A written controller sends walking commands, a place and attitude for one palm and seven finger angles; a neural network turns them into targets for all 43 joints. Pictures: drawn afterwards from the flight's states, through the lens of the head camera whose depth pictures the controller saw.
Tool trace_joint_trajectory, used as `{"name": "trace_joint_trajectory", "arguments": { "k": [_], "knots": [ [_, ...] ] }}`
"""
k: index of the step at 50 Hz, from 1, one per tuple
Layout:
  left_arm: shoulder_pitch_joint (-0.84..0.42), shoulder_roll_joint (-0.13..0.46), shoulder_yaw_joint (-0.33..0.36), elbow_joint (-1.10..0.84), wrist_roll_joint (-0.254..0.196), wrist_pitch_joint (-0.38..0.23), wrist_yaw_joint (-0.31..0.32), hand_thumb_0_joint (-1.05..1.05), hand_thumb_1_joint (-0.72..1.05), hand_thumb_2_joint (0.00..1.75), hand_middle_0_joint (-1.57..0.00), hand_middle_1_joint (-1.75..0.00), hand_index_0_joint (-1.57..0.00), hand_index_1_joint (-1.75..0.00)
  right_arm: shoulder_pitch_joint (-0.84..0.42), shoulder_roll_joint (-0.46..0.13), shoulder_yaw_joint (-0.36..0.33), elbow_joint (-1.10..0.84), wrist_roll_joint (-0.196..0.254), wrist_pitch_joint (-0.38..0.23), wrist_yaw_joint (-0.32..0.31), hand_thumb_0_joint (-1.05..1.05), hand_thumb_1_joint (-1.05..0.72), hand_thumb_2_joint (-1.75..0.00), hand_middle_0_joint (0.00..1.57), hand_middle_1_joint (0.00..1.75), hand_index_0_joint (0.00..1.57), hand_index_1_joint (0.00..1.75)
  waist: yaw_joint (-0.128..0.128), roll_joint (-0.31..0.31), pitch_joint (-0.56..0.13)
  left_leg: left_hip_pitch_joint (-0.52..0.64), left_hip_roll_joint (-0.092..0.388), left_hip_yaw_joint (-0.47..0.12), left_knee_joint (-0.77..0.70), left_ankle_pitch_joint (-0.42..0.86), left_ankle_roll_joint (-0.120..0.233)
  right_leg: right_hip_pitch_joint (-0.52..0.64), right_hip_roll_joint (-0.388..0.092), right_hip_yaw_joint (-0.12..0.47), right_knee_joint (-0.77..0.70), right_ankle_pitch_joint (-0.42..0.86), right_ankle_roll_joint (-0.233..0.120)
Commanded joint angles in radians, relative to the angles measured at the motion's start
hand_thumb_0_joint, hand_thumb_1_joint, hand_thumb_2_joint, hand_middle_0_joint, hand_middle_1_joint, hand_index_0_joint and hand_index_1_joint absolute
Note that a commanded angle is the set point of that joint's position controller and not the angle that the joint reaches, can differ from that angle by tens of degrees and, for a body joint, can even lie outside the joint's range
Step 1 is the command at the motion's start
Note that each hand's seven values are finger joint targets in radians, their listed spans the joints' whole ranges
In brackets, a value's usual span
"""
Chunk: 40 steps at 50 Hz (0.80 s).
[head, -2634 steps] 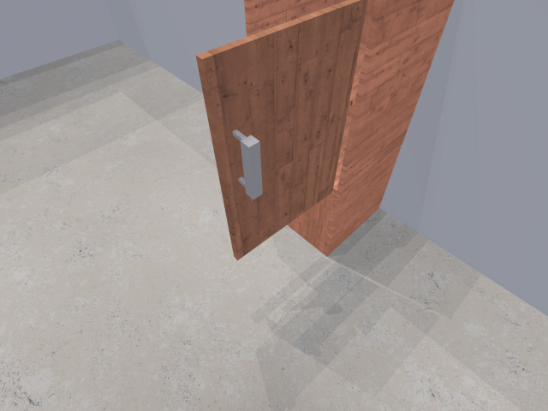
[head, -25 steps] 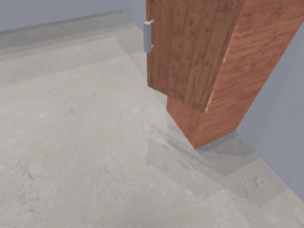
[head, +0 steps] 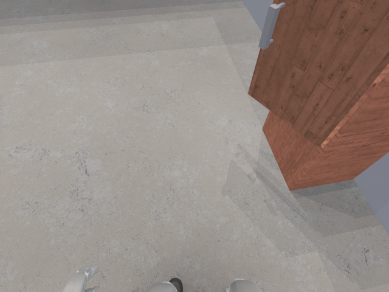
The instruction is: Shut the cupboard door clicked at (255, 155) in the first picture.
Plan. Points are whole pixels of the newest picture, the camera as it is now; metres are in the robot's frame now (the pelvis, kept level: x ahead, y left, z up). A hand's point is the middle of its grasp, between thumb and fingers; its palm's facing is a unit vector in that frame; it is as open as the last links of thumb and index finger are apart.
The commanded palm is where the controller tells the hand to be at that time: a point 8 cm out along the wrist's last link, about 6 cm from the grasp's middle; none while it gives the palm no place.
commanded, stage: walk to a spot facing it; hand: left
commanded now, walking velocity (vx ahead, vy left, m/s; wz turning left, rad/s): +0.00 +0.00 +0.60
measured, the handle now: (272, 26) +0.93 -0.25 +0.02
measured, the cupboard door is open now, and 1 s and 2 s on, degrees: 29 29 29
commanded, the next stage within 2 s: turn to face it in 1.34 s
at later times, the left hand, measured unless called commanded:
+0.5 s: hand out of the picture -0.03 +0.20 -0.19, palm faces +0.37 -0.90 -0.24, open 7.4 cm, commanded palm none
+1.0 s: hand out of the picture +0.10 +0.18 -0.15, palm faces +0.61 -0.75 -0.24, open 7.4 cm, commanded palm none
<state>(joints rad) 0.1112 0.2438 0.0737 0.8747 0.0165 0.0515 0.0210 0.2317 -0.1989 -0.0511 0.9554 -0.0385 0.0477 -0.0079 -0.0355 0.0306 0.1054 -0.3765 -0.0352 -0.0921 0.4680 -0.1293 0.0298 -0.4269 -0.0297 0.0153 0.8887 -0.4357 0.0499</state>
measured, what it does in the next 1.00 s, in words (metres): walks ahead, turning left: right foot, then left foot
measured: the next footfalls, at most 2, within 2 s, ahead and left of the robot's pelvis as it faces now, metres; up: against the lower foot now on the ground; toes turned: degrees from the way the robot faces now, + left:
right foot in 0.12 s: +0.03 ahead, -0.16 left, +0.00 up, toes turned +5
left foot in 0.44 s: -0.02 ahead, +0.11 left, +0.00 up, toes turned +25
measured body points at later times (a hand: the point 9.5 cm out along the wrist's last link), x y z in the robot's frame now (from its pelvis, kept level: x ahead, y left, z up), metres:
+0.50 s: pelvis +0.00 -0.01 -0.02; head +0.05 +0.02 +0.43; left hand -0.05 +0.25 -0.17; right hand +0.18 -0.23 -0.15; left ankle -0.05 +0.09 -0.74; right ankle -0.01 -0.16 -0.71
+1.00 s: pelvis +0.17 +0.00 +0.00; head +0.21 +0.00 +0.45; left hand +0.07 +0.22 -0.13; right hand +0.36 -0.18 -0.15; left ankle +0.06 +0.10 -0.64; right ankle +0.21 -0.08 -0.74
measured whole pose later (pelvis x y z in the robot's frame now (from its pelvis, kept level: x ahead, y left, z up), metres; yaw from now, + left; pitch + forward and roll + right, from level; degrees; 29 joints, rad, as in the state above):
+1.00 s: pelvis +0.17 +0.00 +0.00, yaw +38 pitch +1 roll +2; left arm 0.28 0.15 0.05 0.92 0.03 -0.05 0.00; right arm 0.23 -0.24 -0.08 0.96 -0.03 0.02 0.03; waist -0.02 0.03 0.05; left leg -0.54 0.05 0.02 1.20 -0.28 0.00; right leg -0.21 -0.08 -0.23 0.45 -0.27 -0.03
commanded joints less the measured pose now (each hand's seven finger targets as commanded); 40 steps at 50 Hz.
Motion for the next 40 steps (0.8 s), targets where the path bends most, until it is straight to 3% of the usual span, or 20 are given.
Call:
{"name": "trace_joint_trajectory", "arguments": {
  "k": [1, 3, 4, 5, 6, 7, 9, 11, 14, 17, 20, 21, 22, 23, 24, 28, 34, 38, 39, 40],
  "knots": [
    [0.092, 0.071, 0.015, -0.060, 0.000, -0.019, 0.007, 0.00, 0.90, 0.90, -0.20, -0.30, -0.20, -0.30, 0.010, -0.219, -0.065, -0.068, 0.003, -0.006, -0.007, 0.00, -0.90, -0.90, 0.20, 0.30, 0.20, 0.30, 0.020, 0.155, -0.176, 0.112, 0.196, -0.322, -0.150, 0.007, 0.109, 0.106, 0.046, -0.012, -0.188, 0.019, -0.010],
    [0.181, 0.095, 0.028, -0.038, -0.003, -0.021, 0.010, 0.00, 0.90, 0.90, -0.20, -0.30, -0.20, -0.30, -0.046, -0.203, -0.071, -0.096, 0.012, 0.003, -0.005, 0.00, -0.90, -0.90, 0.20, 0.30, 0.20, 0.30, 0.067, 0.140, -0.175, -0.043, 0.133, -0.282, -0.120, -0.121, 0.056, 0.316, 0.052, -0.037, -0.397, 0.124, -0.020],
    [0.212, 0.140, 0.040, -0.036, 0.005, -0.026, 0.013, 0.00, 0.90, 0.90, -0.20, -0.30, -0.20, -0.30, -0.049, -0.168, -0.071, -0.101, 0.020, 0.007, 0.001, 0.00, -0.90, -0.90, 0.20, 0.30, 0.20, 0.30, 0.082, 0.027, -0.167, -0.154, 0.053, -0.221, -0.026, -0.249, 0.001, 0.402, -0.038, 0.046, -0.547, 0.079, -0.053],
    [0.195, 0.233, 0.058, -0.053, 0.023, -0.032, 0.021, 0.00, 0.90, 0.90, -0.20, -0.30, -0.20, -0.30, -0.028, -0.101, -0.064, -0.114, 0.029, 0.005, 0.003, 0.00, -0.90, -0.90, 0.20, 0.30, 0.20, 0.30, 0.083, -0.272, -0.155, -0.297, -0.078, -0.045, 0.269, -0.382, -0.075, 0.419, -0.312, 0.369, -0.705, -0.092, -0.159],
    [0.096, 0.242, 0.045, -0.082, 0.019, -0.028, 0.026, 0.00, 0.90, 0.90, -0.20, -0.30, -0.20, -0.30, -0.033, -0.145, -0.074, -0.118, 0.017, 0.003, 0.008, 0.00, -0.90, -0.90, 0.20, 0.30, 0.20, 0.30, 0.058, -0.259, -0.104, -0.246, -0.048, -0.002, 0.555, -0.434, -0.077, 0.210, -0.458, 0.406, -0.728, -0.048, -0.224],
    [-0.008, 0.196, 0.028, -0.106, 0.015, -0.026, 0.028, 0.00, 0.90, 0.90, -0.20, -0.30, -0.20, -0.30, 0.000, -0.136, -0.075, -0.113, 0.009, 0.013, 0.017, 0.00, -0.90, -0.90, 0.20, 0.30, 0.20, 0.30, -0.006, -0.168, -0.052, -0.212, -0.010, -0.006, 0.699, -0.388, -0.066, 0.092, -0.418, 0.293, -0.704, 0.001, -0.231],
    [-0.054, 0.131, 0.018, -0.117, 0.011, -0.041, 0.024, 0.00, 0.90, 0.90, -0.20, -0.30, -0.20, -0.30, 0.024, -0.118, -0.068, -0.089, 0.006, 0.023, 0.027, 0.00, -0.90, -0.90, 0.20, 0.30, 0.20, 0.30, -0.036, -0.195, -0.031, -0.209, 0.033, 0.034, 0.789, -0.290, -0.079, 0.098, -0.290, 0.144, -0.624, 0.165, -0.198],
    [-0.030, 0.124, 0.016, -0.106, 0.013, -0.050, 0.023, 0.00, 0.90, 0.90, -0.20, -0.30, -0.20, -0.30, 0.009, -0.114, -0.059, -0.110, 0.018, 0.014, 0.036, 0.00, -0.90, -0.90, 0.20, 0.30, 0.20, 0.30, -0.030, -0.232, -0.038, -0.210, 0.054, 0.075, 0.694, -0.288, -0.094, 0.192, -0.270, 0.016, -0.550, 0.449, -0.189],
    [0.104, 0.163, 0.029, -0.068, 0.014, -0.054, 0.022, 0.00, 0.90, 0.90, -0.20, -0.30, -0.20, -0.30, -0.076, -0.097, -0.040, -0.137, 0.024, 0.005, 0.036, 0.00, -0.90, -0.90, 0.20, 0.30, 0.20, 0.30, 0.039, -0.230, -0.098, -0.155, 0.050, 0.142, 0.443, -0.331, -0.098, 0.359, -0.285, -0.033, -0.448, 0.747, -0.185],
    [0.191, 0.200, 0.044, -0.036, 0.016, -0.054, 0.013, 0.00, 0.90, 0.90, -0.20, -0.30, -0.20, -0.30, -0.118, -0.085, -0.025, -0.156, 0.024, -0.008, 0.039, 0.00, -0.90, -0.90, 0.20, 0.30, 0.20, 0.30, 0.084, -0.244, -0.121, -0.095, 0.037, 0.194, 0.274, -0.335, -0.076, 0.424, -0.312, -0.024, -0.434, 0.689, -0.167],
    [0.169, 0.202, 0.050, -0.036, 0.008, -0.056, -0.004, 0.00, 0.90, 0.90, -0.20, -0.30, -0.20, -0.30, -0.031, -0.118, -0.027, -0.135, 0.019, -0.027, 0.037, 0.00, -0.90, -0.90, 0.20, 0.30, 0.20, 0.30, 0.035, -0.205, -0.162, 0.127, 0.029, 0.218, 0.047, -0.240, -0.049, 0.314, -0.298, -0.080, -0.366, 0.385, -0.115],
    [0.154, 0.180, 0.045, -0.042, 0.003, -0.054, -0.011, 0.00, 0.90, 0.90, -0.20, -0.30, -0.20, -0.30, 0.044, -0.172, -0.040, -0.115, 0.017, -0.034, 0.038, 0.00, -0.90, -0.90, 0.20, 0.30, 0.20, 0.30, -0.010, -0.080, -0.193, 0.314, 0.074, 0.119, -0.062, -0.195, -0.017, 0.164, -0.255, -0.144, -0.208, 0.247, -0.066],
    [0.140, 0.100, 0.030, -0.081, -0.004, -0.051, -0.024, 0.00, 0.90, 0.90, -0.20, -0.30, -0.20, -0.30, 0.133, -0.297, -0.073, -0.099, 0.002, -0.040, 0.028, 0.00, -0.90, -0.90, 0.20, 0.30, 0.20, 0.30, -0.062, 0.260, -0.217, 0.500, 0.339, -0.274, -0.122, -0.130, 0.101, -0.145, -0.103, -0.235, 0.058, -0.097, 0.013],
    [-0.006, 0.083, 0.006, -0.142, 0.009, -0.052, -0.025, 0.00, 0.90, 0.90, -0.20, -0.30, -0.20, -0.30, 0.243, -0.330, -0.082, -0.059, 0.002, -0.040, 0.016, 0.00, -0.90, -0.90, 0.20, 0.30, 0.20, 0.30, -0.128, 0.258, -0.178, 0.548, 0.450, -0.427, -0.161, -0.023, 0.208, -0.336, -0.067, -0.137, 0.216, -0.238, 0.007],
    [-0.072, 0.097, 0.010, -0.159, 0.014, -0.055, -0.027, 0.00, 0.90, 0.90, -0.20, -0.30, -0.20, -0.30, 0.265, -0.313, -0.072, -0.041, 0.001, -0.042, 0.012, 0.00, -0.90, -0.90, 0.20, 0.30, 0.20, 0.30, -0.125, 0.172, -0.130, 0.478, 0.442, -0.384, -0.174, -0.079, 0.220, -0.347, -0.107, -0.058, 0.256, -0.181, -0.008],
    [-0.016, 0.093, 0.020, -0.106, 0.010, -0.061, -0.046, 0.00, 0.90, 0.90, -0.20, -0.30, -0.20, -0.30, 0.087, -0.224, -0.040, -0.087, 0.004, -0.070, -0.006, 0.00, -0.90, -0.90, 0.20, 0.30, 0.20, 0.30, -0.028, 0.139, -0.065, 0.321, 0.293, -0.229, -0.192, -0.108, 0.148, -0.272, -0.100, -0.022, 0.206, 0.037, 0.002],
    [0.018, 0.069, 0.013, -0.092, 0.005, -0.060, -0.060, 0.00, 0.90, 0.90, -0.20, -0.30, -0.20, -0.30, 0.045, -0.225, -0.041, -0.070, 0.006, -0.076, -0.002, 0.00, -0.90, -0.90, 0.20, 0.30, 0.20, 0.30, 0.010, 0.113, -0.056, 0.204, 0.222, -0.137, -0.206, -0.162, 0.134, -0.068, -0.040, -0.093, -0.128, 0.134, 0.016],
    [0.217, 0.108, 0.035, -0.029, 0.009, -0.074, -0.057, 0.00, 0.90, 0.90, -0.20, -0.30, -0.20, -0.30, -0.025, -0.204, -0.041, -0.071, 0.012, -0.069, 0.004, 0.00, -0.90, -0.90, 0.20, 0.30, 0.20, 0.30, 0.115, 0.045, -0.065, -0.057, 0.154, -0.101, -0.043, -0.318, 0.090, 0.344, 0.003, -0.106, -0.316, 0.214, 0.007],
    [0.356, 0.184, 0.056, 0.005, 0.018, -0.087, -0.047, 0.00, 0.90, 0.90, -0.20, -0.30, -0.20, -0.30, -0.034, -0.159, -0.032, -0.085, 0.023, -0.072, 0.007, 0.00, -0.90, -0.90, 0.20, 0.30, 0.20, 0.30, 0.180, -0.141, -0.117, -0.207, 0.056, -0.010, 0.192, -0.405, 0.047, 0.535, -0.117, 0.036, -0.447, 0.018, -0.018],
    [0.435, 0.286, 0.075, 0.012, 0.029, -0.094, -0.032, 0.00, 0.90, 0.90, -0.20, -0.30, -0.20, -0.30, -0.003, -0.077, -0.018, -0.114, 0.034, -0.076, 0.010, 0.00, -0.90, -0.90, 0.20, 0.30, 0.20, 0.30, 0.205, -0.478, -0.184, -0.325, -0.062, 0.080, 0.596, -0.547, 0.006, 0.582, -0.420, 0.472, -0.681, -0.276, -0.102]
  ]
}}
